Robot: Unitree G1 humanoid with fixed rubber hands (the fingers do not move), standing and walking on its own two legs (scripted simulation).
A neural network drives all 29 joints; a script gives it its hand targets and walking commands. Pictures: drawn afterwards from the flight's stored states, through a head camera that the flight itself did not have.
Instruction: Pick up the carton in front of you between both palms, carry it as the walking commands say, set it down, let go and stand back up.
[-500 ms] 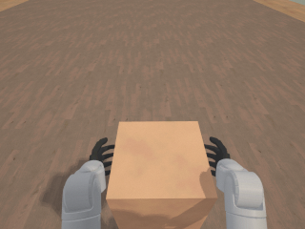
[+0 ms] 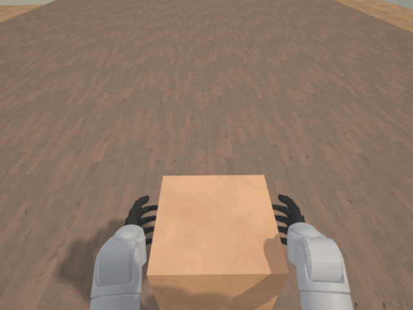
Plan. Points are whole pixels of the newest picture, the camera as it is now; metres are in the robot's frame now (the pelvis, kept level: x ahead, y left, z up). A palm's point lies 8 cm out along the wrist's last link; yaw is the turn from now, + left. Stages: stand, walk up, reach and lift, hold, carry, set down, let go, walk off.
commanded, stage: carry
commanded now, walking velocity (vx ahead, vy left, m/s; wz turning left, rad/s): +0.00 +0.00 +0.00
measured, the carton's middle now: (214, 250) +0.27 +0.00 -0.02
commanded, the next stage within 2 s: none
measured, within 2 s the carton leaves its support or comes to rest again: neither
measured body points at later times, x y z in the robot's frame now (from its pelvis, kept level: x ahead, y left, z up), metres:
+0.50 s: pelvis -0.01 +0.00 +0.00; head -0.02 +0.00 +0.45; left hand +0.30 +0.15 +0.03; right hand +0.30 -0.15 +0.03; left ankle -0.07 +0.10 -0.73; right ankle +0.10 -0.12 -0.73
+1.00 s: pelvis +0.02 +0.00 +0.01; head -0.01 +0.00 +0.46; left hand +0.32 +0.15 +0.04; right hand +0.31 -0.15 +0.03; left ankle -0.07 +0.10 -0.73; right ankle +0.08 -0.12 -0.72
